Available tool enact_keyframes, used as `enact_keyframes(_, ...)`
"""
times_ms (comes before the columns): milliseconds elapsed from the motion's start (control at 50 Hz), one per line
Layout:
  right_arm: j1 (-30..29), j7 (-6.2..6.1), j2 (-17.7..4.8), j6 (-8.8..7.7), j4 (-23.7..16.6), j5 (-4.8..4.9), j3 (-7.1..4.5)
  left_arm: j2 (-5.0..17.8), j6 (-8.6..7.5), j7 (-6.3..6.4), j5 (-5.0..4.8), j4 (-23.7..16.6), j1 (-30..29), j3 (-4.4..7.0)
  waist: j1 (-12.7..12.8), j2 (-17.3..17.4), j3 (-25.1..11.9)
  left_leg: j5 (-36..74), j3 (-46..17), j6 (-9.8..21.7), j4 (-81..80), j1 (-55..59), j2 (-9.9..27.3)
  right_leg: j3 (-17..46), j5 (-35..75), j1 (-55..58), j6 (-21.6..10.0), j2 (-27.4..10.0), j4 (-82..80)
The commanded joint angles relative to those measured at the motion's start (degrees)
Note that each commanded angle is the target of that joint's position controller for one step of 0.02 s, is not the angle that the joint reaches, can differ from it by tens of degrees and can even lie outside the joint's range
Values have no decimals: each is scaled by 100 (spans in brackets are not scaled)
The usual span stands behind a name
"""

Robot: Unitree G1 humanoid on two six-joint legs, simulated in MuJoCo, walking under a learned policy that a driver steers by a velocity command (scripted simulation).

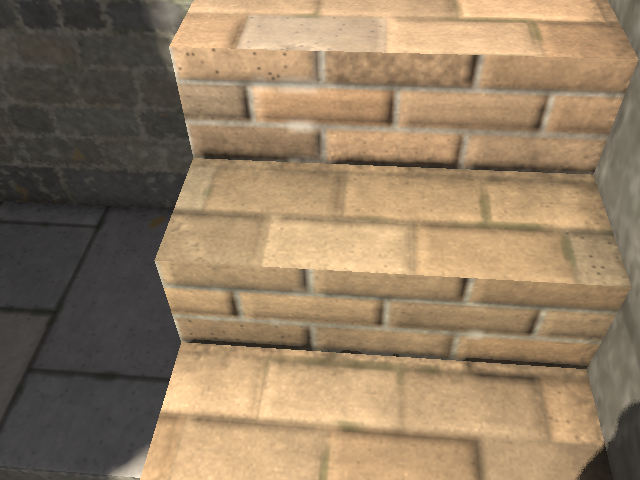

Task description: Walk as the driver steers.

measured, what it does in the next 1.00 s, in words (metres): stands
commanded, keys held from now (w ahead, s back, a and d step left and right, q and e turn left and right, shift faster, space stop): w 1.00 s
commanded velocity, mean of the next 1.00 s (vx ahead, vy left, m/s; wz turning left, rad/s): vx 0.50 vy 0.00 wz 0.00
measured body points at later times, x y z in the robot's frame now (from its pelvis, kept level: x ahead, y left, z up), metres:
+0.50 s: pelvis +0.00 +0.01 +0.00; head -0.01 +0.01 +0.45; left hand +0.09 +0.25 -0.13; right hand +0.15 -0.22 -0.10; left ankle -0.04 +0.14 -0.74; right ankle -0.08 -0.14 -0.74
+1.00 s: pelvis -0.01 +0.00 +0.00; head -0.01 +0.00 +0.45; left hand +0.07 +0.24 -0.13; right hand +0.16 -0.22 -0.10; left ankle -0.04 +0.14 -0.74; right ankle -0.08 -0.15 -0.74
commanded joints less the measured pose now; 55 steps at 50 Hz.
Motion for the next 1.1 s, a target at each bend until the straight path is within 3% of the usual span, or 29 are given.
enact_keyframes(20,-325,-24,-457,-116,-409,46,-133,638,-76,64,-16,-308,-85,170,3,-208,-57,1341,-212,261,-123,105,225,334,1825,-279,-844,-478,-192)
enact_keyframes(100,-288,-31,-419,-141,-353,47,-138,605,-78,88,-20,-313,-37,184,6,-234,68,1298,-225,274,-163,62,203,334,1794,-330,-866,-461,-225)
enact_keyframes(280,-67,-26,-433,-130,-218,35,-180,578,-73,117,-48,-251,190,206,-11,-111,-37,1924,-260,341,-161,250,194,239,2017,-285,-855,-424,-131)
enact_keyframes(360,-97,-108,-517,-191,-139,19,-180,553,-151,136,-29,-240,173,188,21,-91,-61,2157,-364,370,-237,396,242,224,1875,-358,-804,-413,-198)
enact_keyframes(520,-127,-88,-530,-186,-73,2,-180,573,-145,134,-21,-182,224,181,8,-20,-114,2556,-379,375,-279,494,251,187,2080,-317,-743,-422,-183)
enact_keyframes(600,-201,-69,-532,-236,-143,-8,-167,579,-161,87,-15,-278,80,165,-3,-117,-75,1995,-286,389,-277,374,205,219,1819,-385,-801,-422,-86)
enact_keyframes(720,-230,-71,-558,-193,-75,-4,-162,620,-151,122,-4,-146,242,172,28,-25,-138,2711,-395,357,-311,509,282,207,2234,-273,-695,-445,-205)
enact_keyframes(980,-379,-86,-500,-184,-2,3,-128,599,-171,103,1,-54,233,178,31,-140,-79,2128,-355,311,-456,462,288,295,2046,-287,-688,-464,-348)
enact_keyframes(1020,-311,-19,-427,-130,-9,12,-129,619,-116,94,-16,0,333,189,-17,-109,-23,2086,-275,293,-427,371,253,308,2242,-232,-723,-478,-287)
enact_keyframes(1100,-351,-36,-459,-94,-5,48,-144,578,-117,112,-1,-36,301,178,4,-184,-38,1852,-239,278,-383,334,231,312,2109,-258,-749,-456,-270)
